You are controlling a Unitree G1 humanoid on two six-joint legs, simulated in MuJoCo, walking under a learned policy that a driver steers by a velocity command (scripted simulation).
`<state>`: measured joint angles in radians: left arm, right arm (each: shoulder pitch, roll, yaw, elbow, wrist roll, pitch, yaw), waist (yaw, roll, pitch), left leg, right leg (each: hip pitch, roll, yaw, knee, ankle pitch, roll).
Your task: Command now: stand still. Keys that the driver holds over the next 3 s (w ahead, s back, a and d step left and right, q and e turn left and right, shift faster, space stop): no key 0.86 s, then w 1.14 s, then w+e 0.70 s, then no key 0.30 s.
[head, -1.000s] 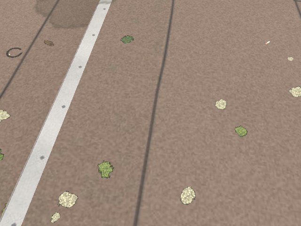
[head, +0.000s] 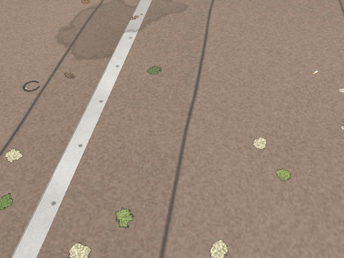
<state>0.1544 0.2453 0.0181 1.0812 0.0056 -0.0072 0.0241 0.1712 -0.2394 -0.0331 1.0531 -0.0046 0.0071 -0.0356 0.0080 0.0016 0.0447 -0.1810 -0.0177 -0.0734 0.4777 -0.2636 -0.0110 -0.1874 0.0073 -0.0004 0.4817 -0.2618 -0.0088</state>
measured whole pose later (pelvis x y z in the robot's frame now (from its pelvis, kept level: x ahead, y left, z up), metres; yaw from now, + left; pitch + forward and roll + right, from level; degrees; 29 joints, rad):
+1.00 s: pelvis +0.01 +0.00 +0.00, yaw +0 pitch -1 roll +0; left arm 0.32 0.21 0.02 1.08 -0.02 -0.02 0.04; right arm 0.30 -0.20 -0.01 1.12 0.01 -0.02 -0.04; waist 0.01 0.00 0.00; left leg -0.26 0.00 -0.03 0.66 -0.42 0.02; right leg -0.21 0.02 -0.01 0.53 -0.32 -0.05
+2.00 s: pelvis +0.48 +0.00 +0.01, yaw +1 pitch +1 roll -2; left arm 0.37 0.24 0.05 1.02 -0.01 -0.09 0.00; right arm 0.07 -0.25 -0.06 0.87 0.01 -0.09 0.00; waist 0.07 0.04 0.00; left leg -0.68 0.13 -0.03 0.65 0.07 0.01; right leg -0.01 0.07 -0.06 0.19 -0.22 -0.06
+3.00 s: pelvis +0.99 -0.07 +0.01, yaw -25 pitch +2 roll +0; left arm 0.22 0.24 0.07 0.84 0.00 -0.05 0.00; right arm 0.09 -0.28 -0.07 0.83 0.00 -0.06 -0.02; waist 0.03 0.05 0.06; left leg -0.65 0.11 -0.04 0.82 -0.12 -0.04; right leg -0.19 0.09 0.00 0.33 -0.17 -0.09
